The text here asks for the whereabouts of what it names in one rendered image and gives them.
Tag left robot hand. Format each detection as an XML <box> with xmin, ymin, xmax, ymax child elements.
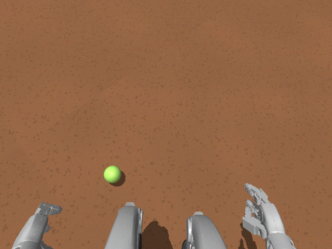
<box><xmin>13</xmin><ymin>202</ymin><xmax>62</xmax><ymax>249</ymax></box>

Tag ball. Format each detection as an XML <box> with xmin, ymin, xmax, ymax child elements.
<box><xmin>104</xmin><ymin>165</ymin><xmax>121</xmax><ymax>183</ymax></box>

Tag right robot hand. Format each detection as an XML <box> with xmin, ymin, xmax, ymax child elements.
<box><xmin>242</xmin><ymin>183</ymin><xmax>286</xmax><ymax>240</ymax></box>

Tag right robot arm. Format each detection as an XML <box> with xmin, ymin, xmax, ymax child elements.
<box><xmin>266</xmin><ymin>233</ymin><xmax>296</xmax><ymax>249</ymax></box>

